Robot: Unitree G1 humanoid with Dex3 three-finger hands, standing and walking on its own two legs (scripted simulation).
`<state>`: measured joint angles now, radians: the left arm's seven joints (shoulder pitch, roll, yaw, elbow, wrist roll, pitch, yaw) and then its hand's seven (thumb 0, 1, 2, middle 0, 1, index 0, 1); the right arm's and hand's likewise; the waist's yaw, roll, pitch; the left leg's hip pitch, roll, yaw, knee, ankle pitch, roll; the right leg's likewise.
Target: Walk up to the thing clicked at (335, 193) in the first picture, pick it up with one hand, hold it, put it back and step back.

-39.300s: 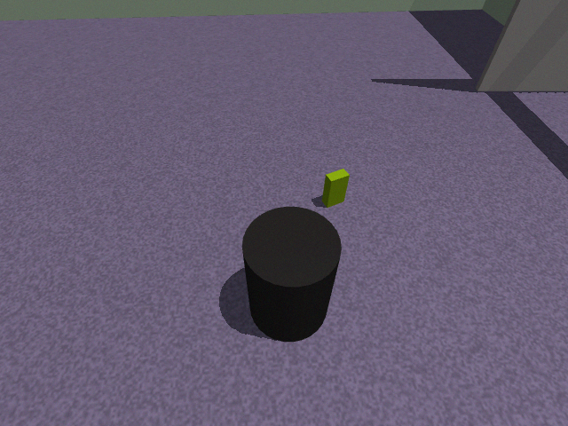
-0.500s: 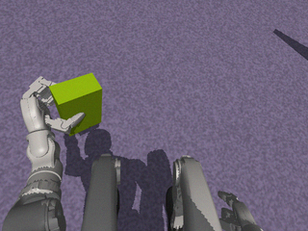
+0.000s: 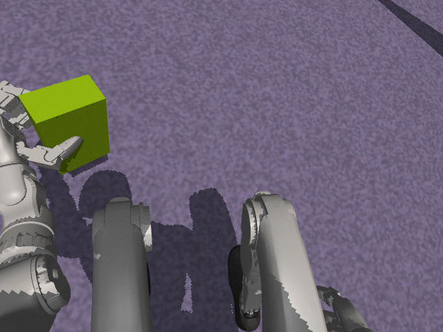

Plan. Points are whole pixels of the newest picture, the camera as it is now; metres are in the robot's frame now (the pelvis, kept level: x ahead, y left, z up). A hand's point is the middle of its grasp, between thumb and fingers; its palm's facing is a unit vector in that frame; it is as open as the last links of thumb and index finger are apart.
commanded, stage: crouch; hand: left
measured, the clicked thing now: (73, 130) +0.45 +0.24 -0.07
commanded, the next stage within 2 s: lower in 0.48 s
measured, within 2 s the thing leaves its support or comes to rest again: neither
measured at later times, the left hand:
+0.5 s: hand (54, 135) +0.45 +0.28 -0.11, palm faces +0.34 -0.94 -0.03, open 9.6 cm
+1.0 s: hand (65, 144) +0.46 +0.29 -0.17, palm faces +0.35 -0.94 -0.01, open 9.6 cm
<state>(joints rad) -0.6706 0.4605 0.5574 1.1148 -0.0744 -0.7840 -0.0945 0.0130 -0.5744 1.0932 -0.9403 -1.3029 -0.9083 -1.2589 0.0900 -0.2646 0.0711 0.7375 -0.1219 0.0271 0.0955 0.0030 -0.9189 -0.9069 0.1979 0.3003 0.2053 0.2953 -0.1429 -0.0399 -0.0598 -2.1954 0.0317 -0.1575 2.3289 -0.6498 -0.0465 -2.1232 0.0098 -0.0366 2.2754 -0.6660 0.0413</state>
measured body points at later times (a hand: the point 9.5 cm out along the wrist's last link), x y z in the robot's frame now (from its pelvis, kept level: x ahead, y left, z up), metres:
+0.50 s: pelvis +0.00 +0.00 -0.04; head +0.22 +0.09 +0.34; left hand +0.43 +0.33 -0.11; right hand +0.12 -0.27 -0.14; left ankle +0.09 +0.14 -0.32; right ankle +0.11 -0.13 -0.32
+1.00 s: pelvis +0.00 +0.01 -0.06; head +0.23 +0.12 +0.30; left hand +0.43 +0.33 -0.17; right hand +0.12 -0.27 -0.13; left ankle +0.09 +0.14 -0.32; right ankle +0.11 -0.13 -0.32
